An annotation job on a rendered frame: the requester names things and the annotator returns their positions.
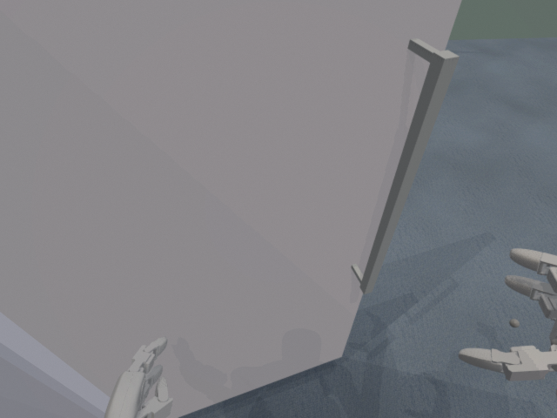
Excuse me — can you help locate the right robot hand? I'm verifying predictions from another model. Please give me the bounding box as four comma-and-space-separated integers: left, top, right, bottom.
459, 248, 557, 381

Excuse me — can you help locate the handle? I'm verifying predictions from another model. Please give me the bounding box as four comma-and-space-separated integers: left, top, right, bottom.
352, 38, 460, 294

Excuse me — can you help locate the fridge door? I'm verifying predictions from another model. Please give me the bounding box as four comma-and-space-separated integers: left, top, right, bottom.
0, 0, 462, 418

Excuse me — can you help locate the left robot hand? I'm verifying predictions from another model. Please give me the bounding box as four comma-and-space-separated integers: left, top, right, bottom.
104, 337, 173, 418

